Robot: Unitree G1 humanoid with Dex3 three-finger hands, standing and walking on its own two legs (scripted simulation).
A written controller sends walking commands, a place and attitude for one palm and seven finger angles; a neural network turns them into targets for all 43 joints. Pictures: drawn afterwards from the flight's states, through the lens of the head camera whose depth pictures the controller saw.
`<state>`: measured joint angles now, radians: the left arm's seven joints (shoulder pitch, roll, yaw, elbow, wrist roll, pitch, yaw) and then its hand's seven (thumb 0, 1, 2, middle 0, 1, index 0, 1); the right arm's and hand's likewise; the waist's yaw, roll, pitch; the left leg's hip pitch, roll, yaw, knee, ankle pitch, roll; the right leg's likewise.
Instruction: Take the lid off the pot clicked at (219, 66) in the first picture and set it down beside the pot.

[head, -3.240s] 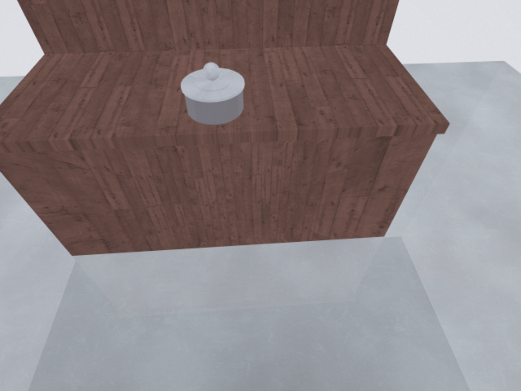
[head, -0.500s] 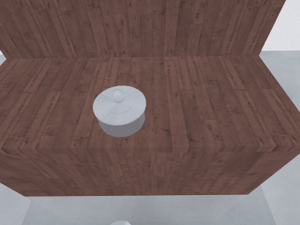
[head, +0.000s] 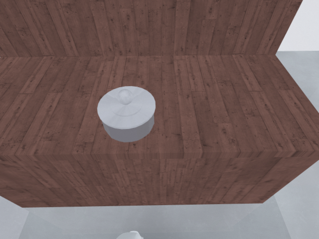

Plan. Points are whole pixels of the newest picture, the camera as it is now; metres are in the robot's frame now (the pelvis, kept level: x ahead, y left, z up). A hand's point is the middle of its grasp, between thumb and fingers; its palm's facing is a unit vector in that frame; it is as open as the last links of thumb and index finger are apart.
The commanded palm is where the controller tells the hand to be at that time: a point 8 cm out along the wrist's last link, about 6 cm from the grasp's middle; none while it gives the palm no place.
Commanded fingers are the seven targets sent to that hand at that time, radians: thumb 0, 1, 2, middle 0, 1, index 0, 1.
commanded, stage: come to a stop and stand still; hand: left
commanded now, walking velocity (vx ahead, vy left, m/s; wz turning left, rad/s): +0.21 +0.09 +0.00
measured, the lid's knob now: (125, 96) +0.52 +0.16 +0.04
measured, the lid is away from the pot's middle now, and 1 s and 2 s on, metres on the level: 0.00 0.00 0.00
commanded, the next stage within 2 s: look again from close up in 1.10 s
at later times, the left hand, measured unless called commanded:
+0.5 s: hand out of the picture +0.02 +0.18 -0.17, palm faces +0.02 -0.99 -0.17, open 7.3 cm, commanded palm none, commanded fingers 0.00 0.90 0.90 -0.20 -0.30 -0.20 -0.30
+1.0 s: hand out of the picture +0.03 +0.19 -0.17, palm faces +0.05 -0.99 -0.15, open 7.4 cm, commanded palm none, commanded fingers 0.00 0.90 0.90 -0.20 -0.30 -0.20 -0.30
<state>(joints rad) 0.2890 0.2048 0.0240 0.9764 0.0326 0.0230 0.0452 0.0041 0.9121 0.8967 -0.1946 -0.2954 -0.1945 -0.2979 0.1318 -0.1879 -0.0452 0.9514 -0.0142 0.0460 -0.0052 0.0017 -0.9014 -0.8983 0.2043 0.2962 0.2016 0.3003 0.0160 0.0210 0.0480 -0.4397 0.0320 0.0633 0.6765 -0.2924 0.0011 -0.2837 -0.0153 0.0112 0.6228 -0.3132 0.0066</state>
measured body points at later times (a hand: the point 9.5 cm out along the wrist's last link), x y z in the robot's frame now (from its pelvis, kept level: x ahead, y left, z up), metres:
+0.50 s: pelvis +0.02 +0.01 +0.01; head +0.02 +0.03 +0.46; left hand +0.02 +0.24 -0.15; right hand +0.00 -0.20 -0.14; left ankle +0.03 +0.08 -0.72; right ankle +0.00 -0.11 -0.72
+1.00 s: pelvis +0.04 +0.03 +0.02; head +0.05 +0.06 +0.47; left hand +0.03 +0.25 -0.15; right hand +0.08 -0.20 -0.13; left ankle +0.03 +0.08 -0.72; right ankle +0.00 -0.11 -0.72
